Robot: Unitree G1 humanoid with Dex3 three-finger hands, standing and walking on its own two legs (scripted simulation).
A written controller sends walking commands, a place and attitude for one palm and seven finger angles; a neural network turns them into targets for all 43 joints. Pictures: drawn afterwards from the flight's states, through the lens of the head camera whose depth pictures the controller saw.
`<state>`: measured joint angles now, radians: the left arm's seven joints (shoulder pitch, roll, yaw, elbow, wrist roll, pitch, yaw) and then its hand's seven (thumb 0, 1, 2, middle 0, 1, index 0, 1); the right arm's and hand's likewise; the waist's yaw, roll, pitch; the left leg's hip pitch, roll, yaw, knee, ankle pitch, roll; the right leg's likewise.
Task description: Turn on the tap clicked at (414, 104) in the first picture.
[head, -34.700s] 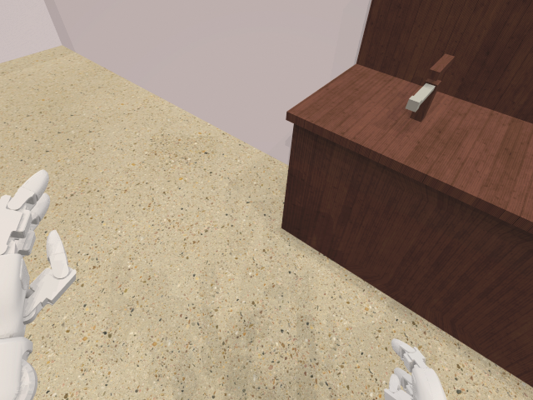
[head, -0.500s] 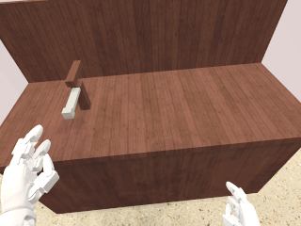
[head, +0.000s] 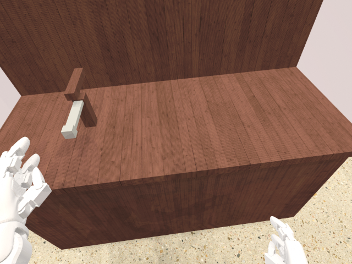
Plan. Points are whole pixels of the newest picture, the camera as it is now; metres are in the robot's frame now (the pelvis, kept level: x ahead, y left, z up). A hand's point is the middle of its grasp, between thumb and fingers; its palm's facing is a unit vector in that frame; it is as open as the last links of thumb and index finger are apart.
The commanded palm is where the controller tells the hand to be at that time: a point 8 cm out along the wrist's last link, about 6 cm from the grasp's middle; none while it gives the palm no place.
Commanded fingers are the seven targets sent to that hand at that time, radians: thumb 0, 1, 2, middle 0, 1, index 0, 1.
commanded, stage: reach beside the lever's end, fingers flat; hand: left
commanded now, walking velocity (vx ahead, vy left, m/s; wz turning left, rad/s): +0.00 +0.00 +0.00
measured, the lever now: (69, 131) +0.40 +0.34 +0.07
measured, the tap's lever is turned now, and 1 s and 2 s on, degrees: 0 0 0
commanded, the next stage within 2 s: push the lever round in 1.86 s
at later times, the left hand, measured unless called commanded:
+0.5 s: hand (42, 168) +0.26 +0.32 +0.11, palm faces +0.48 -0.87 -0.09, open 7.6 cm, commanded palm +0.23 +0.36 +0.10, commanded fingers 0.00 0.90 0.90 -0.17 -0.22 -0.17 -0.22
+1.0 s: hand (47, 148) +0.33 +0.36 +0.09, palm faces +0.47 -0.88 -0.09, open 7.7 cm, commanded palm +0.29 +0.40 +0.08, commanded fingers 0.00 0.90 0.90 -0.15 -0.16 -0.15 -0.16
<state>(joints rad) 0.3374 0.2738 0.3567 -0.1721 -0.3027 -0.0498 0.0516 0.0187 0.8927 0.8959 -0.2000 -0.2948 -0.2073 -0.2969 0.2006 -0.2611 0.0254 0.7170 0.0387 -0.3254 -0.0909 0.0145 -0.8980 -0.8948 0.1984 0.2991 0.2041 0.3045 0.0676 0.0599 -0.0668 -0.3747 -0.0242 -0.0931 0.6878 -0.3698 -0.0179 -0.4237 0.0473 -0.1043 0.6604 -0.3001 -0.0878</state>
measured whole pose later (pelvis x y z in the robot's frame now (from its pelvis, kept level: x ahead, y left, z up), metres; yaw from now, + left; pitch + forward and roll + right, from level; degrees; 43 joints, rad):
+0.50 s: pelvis +0.00 +0.02 +0.00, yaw -1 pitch +4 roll +0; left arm 0.09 0.30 0.40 0.11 -0.27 -0.12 0.02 0.02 0.89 0.90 -0.18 -0.24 -0.19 -0.24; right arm 0.20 -0.25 0.03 0.72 0.03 -0.31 -0.10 0.01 -0.90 -0.89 0.20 0.30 0.21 0.30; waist 0.05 0.04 -0.06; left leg -0.40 -0.05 -0.07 0.68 -0.35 0.01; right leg -0.45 0.02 -0.08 0.65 -0.28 -0.06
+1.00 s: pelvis +0.00 +0.04 +0.00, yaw -1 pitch +8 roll -1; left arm -0.18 0.38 0.49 0.46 -0.22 -0.19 -0.04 0.02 0.90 0.90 -0.16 -0.18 -0.17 -0.18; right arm 0.25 -0.27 0.02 0.72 0.01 -0.22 -0.10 0.01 -0.90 -0.89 0.20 0.30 0.21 0.30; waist 0.02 0.03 -0.07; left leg -0.49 -0.05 -0.06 0.73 -0.37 0.03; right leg -0.53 0.02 -0.07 0.67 -0.28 -0.04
